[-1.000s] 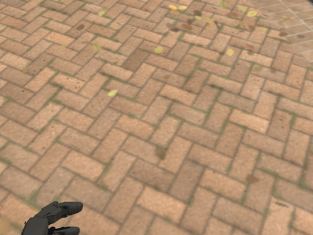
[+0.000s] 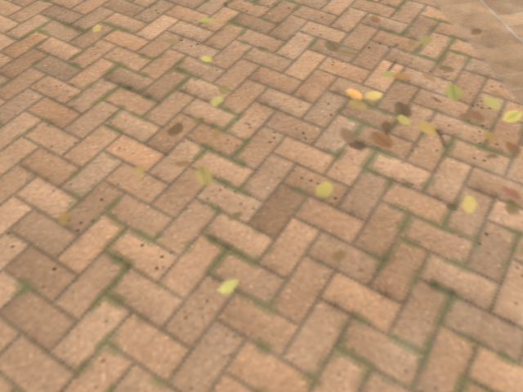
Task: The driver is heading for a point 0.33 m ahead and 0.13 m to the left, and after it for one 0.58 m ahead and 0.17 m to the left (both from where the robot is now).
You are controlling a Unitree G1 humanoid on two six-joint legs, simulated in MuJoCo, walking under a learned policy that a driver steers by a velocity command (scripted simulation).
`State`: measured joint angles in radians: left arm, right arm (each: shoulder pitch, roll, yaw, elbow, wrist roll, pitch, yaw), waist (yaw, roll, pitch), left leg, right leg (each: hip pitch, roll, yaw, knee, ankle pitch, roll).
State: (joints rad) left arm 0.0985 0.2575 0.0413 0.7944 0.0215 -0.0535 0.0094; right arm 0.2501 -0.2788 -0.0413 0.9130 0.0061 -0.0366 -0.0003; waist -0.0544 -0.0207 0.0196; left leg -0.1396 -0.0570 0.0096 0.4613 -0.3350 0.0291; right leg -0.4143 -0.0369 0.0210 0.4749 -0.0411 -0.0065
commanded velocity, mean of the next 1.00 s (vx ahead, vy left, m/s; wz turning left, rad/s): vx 0.25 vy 0.00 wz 0.43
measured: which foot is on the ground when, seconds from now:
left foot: down 0.00-0.00, up 0.02-0.32, down 0.34-0.84, up 0.86-1.00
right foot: down 0.00-0.34, up 0.36-0.82, down 0.84-1.00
